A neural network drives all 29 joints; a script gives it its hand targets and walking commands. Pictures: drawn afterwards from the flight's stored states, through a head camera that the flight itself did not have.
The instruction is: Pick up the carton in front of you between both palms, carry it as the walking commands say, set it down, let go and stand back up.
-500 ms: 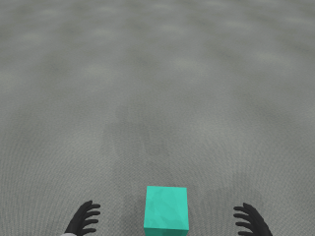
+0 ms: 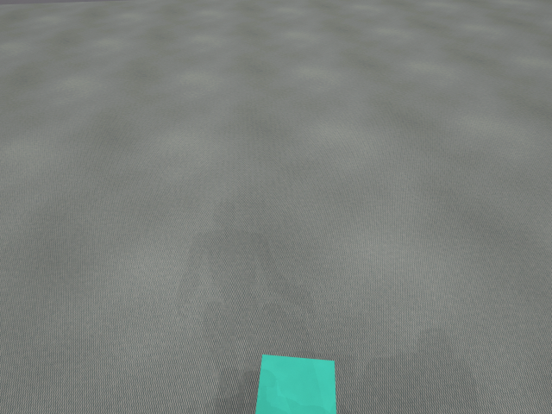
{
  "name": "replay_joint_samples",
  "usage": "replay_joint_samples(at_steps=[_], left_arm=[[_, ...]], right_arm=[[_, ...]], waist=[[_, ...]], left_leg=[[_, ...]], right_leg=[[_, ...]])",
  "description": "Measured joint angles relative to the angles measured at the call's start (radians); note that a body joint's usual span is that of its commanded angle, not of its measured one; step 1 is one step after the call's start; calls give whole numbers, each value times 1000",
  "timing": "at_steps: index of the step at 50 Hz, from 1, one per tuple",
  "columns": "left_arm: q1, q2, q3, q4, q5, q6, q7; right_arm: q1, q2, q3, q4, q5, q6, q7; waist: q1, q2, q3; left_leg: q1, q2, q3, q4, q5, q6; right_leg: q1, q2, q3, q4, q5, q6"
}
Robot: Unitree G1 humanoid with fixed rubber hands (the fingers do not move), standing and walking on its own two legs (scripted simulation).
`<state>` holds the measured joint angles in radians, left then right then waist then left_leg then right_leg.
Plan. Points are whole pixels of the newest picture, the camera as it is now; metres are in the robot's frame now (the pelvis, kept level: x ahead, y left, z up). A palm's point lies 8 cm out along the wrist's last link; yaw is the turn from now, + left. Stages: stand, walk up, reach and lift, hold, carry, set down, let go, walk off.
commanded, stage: stand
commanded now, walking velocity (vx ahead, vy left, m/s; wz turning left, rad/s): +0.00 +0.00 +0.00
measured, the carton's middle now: (295, 408) +0.34 -0.02 -0.64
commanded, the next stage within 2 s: none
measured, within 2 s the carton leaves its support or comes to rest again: neither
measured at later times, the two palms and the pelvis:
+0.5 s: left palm out of the picture +0.01 +0.25 -0.13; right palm out of the picture +0.03 -0.25 -0.13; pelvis +0.00 +0.00 +0.00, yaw +1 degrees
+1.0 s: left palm out of the picture -0.07 +0.22 -0.14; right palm out of the picture -0.04 -0.23 -0.14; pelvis -0.02 +0.00 +0.01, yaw +2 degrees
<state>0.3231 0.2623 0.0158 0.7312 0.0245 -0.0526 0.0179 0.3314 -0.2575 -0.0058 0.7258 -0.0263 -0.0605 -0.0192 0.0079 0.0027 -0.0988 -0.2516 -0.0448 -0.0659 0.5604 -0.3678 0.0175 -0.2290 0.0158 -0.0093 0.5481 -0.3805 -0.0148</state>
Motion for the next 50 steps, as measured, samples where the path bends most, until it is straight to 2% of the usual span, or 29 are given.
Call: replay_joint_samples(at_steps=[16,50], left_arm=[[40,-10,-19,91,-10,38,18],[70,-86,-47,351,-9,58,27]], right_arm=[[22,4,17,96,12,38,-20],[40,89,51,365,17,61,-31]], waist=[[1,-1,21],[-3,-5,97]], left_leg=[[16,1,-13,27,-28,-1],[87,7,-19,-50,46,-7]], right_leg=[[29,-1,-20,11,-26,-4],[106,-5,-37,-67,43,-6]])
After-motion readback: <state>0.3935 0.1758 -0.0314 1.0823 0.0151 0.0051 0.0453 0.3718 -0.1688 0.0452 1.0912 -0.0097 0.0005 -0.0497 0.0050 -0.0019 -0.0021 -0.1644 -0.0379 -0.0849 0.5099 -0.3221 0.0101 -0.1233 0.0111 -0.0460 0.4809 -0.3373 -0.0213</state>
